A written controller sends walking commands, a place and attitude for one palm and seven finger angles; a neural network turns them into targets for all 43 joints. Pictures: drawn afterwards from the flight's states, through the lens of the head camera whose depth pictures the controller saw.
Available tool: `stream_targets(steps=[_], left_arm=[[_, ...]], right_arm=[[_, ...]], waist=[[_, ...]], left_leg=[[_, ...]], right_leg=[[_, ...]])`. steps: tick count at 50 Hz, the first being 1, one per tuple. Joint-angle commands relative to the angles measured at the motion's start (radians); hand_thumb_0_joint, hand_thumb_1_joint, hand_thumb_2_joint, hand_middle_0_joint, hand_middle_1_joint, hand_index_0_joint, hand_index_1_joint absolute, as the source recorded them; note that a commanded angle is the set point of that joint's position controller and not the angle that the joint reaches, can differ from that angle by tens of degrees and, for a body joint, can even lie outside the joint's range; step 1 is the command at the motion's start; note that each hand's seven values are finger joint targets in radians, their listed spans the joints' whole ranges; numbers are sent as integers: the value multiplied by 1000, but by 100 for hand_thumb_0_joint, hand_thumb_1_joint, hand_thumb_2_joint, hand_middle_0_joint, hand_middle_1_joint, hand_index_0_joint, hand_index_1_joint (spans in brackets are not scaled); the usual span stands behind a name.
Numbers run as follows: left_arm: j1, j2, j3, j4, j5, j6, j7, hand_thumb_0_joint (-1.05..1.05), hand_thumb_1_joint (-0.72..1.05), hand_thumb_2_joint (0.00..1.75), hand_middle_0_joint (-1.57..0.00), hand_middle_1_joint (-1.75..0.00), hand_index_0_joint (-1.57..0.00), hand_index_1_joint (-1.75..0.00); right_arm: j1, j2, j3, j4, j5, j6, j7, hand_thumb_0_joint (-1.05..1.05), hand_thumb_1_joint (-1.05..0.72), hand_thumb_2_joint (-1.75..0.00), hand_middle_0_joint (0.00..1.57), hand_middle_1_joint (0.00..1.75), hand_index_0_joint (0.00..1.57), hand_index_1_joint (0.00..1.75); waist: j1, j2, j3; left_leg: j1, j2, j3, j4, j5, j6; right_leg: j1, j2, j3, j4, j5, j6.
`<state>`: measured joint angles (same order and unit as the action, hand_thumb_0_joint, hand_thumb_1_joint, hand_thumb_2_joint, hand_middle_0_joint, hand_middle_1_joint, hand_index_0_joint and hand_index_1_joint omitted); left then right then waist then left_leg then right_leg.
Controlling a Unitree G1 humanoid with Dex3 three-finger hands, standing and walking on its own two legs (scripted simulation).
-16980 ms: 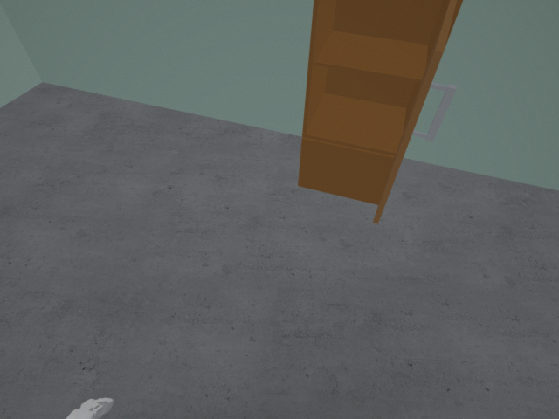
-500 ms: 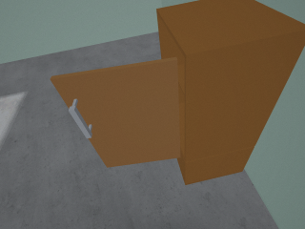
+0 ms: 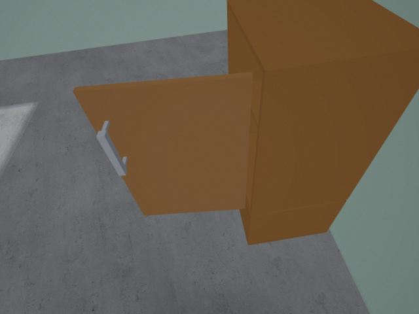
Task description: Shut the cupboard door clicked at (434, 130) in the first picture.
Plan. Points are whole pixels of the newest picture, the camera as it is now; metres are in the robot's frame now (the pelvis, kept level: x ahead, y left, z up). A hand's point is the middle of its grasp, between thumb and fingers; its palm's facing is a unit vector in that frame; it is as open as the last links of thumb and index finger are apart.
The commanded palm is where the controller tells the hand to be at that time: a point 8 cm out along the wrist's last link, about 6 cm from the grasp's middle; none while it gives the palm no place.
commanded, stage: look again from close up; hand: left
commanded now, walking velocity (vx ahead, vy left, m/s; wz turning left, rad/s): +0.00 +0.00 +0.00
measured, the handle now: (114, 149) +0.51 +0.29 -0.01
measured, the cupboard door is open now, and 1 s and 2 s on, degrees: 84 84 84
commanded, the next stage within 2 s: shuffle to correct the standing spot in 0.46 s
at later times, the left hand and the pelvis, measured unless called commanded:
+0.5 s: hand out of the picture -0.01 +0.19 -0.17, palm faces +0.03 -0.98 -0.21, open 7.3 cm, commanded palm none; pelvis +0.00 +0.03 +0.00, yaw -1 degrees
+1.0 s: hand out of the picture +0.06 +0.23 -0.18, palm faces +0.12 -0.96 -0.24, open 7.3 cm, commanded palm none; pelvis +0.05 +0.04 -0.02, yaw +5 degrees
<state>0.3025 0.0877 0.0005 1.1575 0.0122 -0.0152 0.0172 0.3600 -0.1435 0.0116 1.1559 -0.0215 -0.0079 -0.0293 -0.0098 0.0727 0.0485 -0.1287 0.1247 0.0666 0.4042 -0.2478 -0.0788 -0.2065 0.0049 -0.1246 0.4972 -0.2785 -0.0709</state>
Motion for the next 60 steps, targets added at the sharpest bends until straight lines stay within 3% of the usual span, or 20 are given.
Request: stream_targets(steps=[1, 28, 31, 34, 37, 39, 41, 42, 43, 45, 47, 48, 49, 50, 51, 52, 53, 55, 57, 60], left_arm=[[52, 142, 28, -31, -4, -21, 15, 0, 90, 90, -20, -30, -20, -30], [47, 138, 29, -41, 2, -11, 14, 0, 90, 90, -20, -30, -20, -30], [56, 153, 40, -51, 9, -4, 12, 0, 90, 90, -20, -30, -20, -30], [80, 190, 63, -70, 11, 5, 8, 0, 90, 90, -20, -30, -20, -30], [66, 203, 84, -103, 13, 6, 9, 0, 90, 90, -20, -30, -20, -30], [36, 185, 84, -125, 13, 4, 2, 0, 90, 90, -20, -30, -20, -30], [-1, 125, 76, -160, 12, 0, -11, 0, 90, 90, -20, -30, -20, -30], [-47, 95, 66, -188, 14, -8, -12, 0, 90, 90, -20, -30, -20, -30], [-79, 93, 63, -204, 13, -17, -12, 0, 90, 90, -20, -30, -20, -30], [-92, 78, 65, -211, 2, -30, -19, 0, 90, 90, -20, -30, -20, -30], [16, 67, 67, -178, 2, -37, -26, 0, 90, 90, -20, -30, -20, -30], [133, 95, 77, -139, 7, -42, -25, 0, 90, 90, -20, -30, -20, -30], [279, 214, 101, -93, 14, -52, -11, 0, 90, 90, -20, -30, -20, -30], [317, 259, 99, -80, 2, -48, -4, 0, 90, 90, -20, -30, -20, -30], [249, 235, 94, -100, 3, -43, 7, 0, 90, 90, -20, -30, -20, -30], [169, 212, 86, -110, 7, -44, 12, 0, 90, 90, -20, -30, -20, -30], [99, 168, 68, -121, 9, -42, 16, 0, 90, 90, -20, -30, -20, -30], [35, 153, 62, -136, 16, -31, 19, 0, 90, 90, -20, -30, -20, -30], [33, 177, 68, -136, 17, -20, 23, 0, 90, 90, -20, -30, -20, -30], [37, 198, 68, -133, 8, -3, 23, 0, 90, 90, -20, -30, -20, -30]], right_arm=[[90, -30, -9, -4, 7, -11, -9, 0, -90, -90, 20, 30, 20, 30], [49, -38, -17, -22, 5, -14, -7, 0, -90, -90, 20, 30, 20, 30], [61, -38, -22, -25, -1, -2, 0, 0, -90, -90, 20, 30, 20, 30], [51, -30, -27, -55, -6, 10, 11, 0, -90, -90, 20, 30, 20, 30], [81, -21, -33, -72, -7, 5, 15, 0, -90, -90, 20, 30, 20, 30], [120, -26, -33, -65, -7, -6, 16, 0, -90, -90, 20, 30, 20, 30], [185, -93, -48, -48, -9, -20, 8, 0, -90, -90, 20, 30, 20, 30], [211, -119, -52, -45, -9, -27, 0, 0, -90, -90, 20, 30, 20, 30], [218, -110, -50, -44, -10, -34, -4, 0, -90, -90, 20, 30, 20, 30], [167, -117, -48, -61, -14, -44, -7, 0, -90, -90, 20, 30, 20, 30], [74, -119, -45, -80, -10, -43, -11, 0, -90, -90, 20, 30, 20, 30], [41, -109, -44, -93, -3, -43, -8, 0, -90, -90, 20, 30, 20, 30], [26, -52, -40, -127, 13, -47, 1, 0, -90, -90, 20, 30, 20, 30], [-19, -73, -49, -160, 4, -43, 7, 0, -90, -90, 20, 30, 20, 30], [-16, -65, -57, -158, 3, -34, 6, 0, -90, -90, 20, 30, 20, 30], [-51, -43, -53, -149, -1, -21, 10, 0, -90, -90, 20, 30, 20, 30], [-44, -38, -51, -137, -3, -8, 14, 0, -90, -90, 20, 30, 20, 30], [-20, -10, -43, -116, 3, 8, 18, 0, -90, -90, 20, 30, 20, 30], [-38, 10, -39, -107, 12, 9, 18, 0, -90, -90, 20, 30, 20, 30], [-58, -18, -44, -114, 14, 11, 10, 0, -90, -90, 20, 30, 20, 30]], waist=[[3, -76, 24], [15, -70, 47], [20, -92, 62], [30, -175, 117], [8, -191, 105], [-13, -92, 106], [-35, 187, 103], [-49, 256, 125], [-53, 208, 125], [-28, 115, 83], [47, 56, 23], [105, -33, -15], [148, -342, -70], [144, -331, -57], [105, -165, -16], [78, -211, 70], [42, -232, 108], [10, -268, 60], [19, -246, 23], [7, -227, -4]], left_leg=[[-34, -12, 4, -48, 84, 63], [-37, -11, -12, -73, 92, 77], [-80, -41, 4, -42, -80, 84], [-180, -92, 36, 86, -178, 87], [-148, -94, 34, 144, -151, 97], [-86, -88, -4, 48, -132, 107], [-22, 71, -253, -102, -91, 193], [28, 149, -383, -142, 32, 265], [72, 174, -425, -118, 214, 317], [43, 168, -363, -64, 388, 324], [-87, 82, -220, 26, 338, 247], [-214, -6, -137, 183, 216, 197], [-460, -133, -24, 449, -91, 133], [-541, -148, -48, 651, -358, 110], [-521, -104, -85, 716, -329, 94], [-513, -71, -84, 741, -296, 84], [-463, -52, -85, 695, -247, 74], [-314, -71, -29, 515, -202, 60], [-224, -108, 24, 345, -123, 54], [-88, -123, 41, 124, 71, 52]], right_leg=[[-4, -118, 143, -146, 163, 10], [-20, -113, 123, -120, 125, 28], [-30, -122, 135, -129, -130, 15], [-76, -187, 219, -201, -386, -19], [-133, -239, 243, -192, -427, -50], [-179, -181, 151, -59, -350, -29], [-269, -37, -31, 252, -240, 31], [-377, -8, -38, 386, -287, 36], [-437, -28, 13, 461, -326, 24], [-369, -56, 45, 434, -307, 22], [-94, -38, 12, 152, -155, 25], [121, -55, 53, 5, 0, 23], [348, -309, 409, -130, 96, -55], [318, -467, 613, -219, 252, -151], [214, -484, 572, -209, 255, -205], [97, -449, 521, -203, 327, -193], [25, -390, 384, -186, 435, -162], [-18, -297, 194, -138, 587, -119], [1, -249, 135, -84, 664, -94], [-18, -204, 124, -8, 568, -50]])
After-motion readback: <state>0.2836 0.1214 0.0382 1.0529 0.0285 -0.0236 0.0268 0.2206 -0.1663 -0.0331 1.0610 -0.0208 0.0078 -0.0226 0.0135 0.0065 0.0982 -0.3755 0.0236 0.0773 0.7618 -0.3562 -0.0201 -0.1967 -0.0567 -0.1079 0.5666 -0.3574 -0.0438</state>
